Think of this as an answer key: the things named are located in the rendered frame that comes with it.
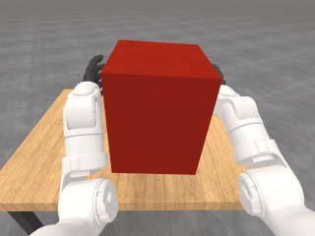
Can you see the left robot forearm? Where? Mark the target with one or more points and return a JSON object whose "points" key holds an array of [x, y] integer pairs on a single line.
{"points": [[83, 134]]}

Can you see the table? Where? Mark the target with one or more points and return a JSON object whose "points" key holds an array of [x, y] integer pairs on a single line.
{"points": [[31, 179]]}

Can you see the robot left upper arm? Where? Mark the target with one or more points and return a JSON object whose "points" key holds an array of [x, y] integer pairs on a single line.
{"points": [[85, 207]]}

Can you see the carton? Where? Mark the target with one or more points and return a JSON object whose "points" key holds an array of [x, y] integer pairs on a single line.
{"points": [[159, 99]]}

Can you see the robot left hand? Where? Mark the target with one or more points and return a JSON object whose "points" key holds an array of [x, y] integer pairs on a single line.
{"points": [[92, 70]]}

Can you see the robot right hand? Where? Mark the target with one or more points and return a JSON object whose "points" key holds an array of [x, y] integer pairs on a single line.
{"points": [[220, 73]]}

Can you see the robot right upper arm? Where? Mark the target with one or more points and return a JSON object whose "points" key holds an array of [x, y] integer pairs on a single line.
{"points": [[273, 194]]}

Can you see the right robot forearm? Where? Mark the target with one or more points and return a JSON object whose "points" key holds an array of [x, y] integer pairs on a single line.
{"points": [[251, 143]]}

